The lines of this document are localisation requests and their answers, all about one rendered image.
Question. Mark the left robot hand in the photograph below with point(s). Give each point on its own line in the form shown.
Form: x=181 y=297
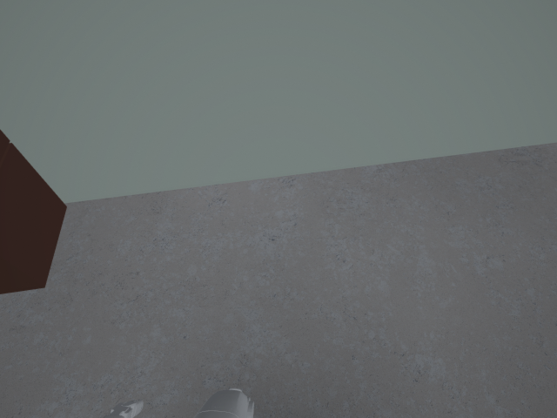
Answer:
x=126 y=410

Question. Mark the cupboard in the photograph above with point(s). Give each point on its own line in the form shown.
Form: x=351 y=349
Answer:
x=31 y=217

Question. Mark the left robot thigh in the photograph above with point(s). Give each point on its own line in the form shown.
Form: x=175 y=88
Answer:
x=227 y=404

